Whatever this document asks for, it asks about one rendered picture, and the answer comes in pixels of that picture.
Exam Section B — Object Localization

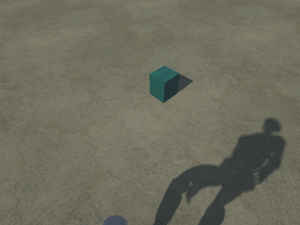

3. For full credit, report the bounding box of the robot left thigh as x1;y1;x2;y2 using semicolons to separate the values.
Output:
102;216;128;225

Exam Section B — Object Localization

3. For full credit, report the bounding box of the carton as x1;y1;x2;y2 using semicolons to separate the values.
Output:
149;66;180;103

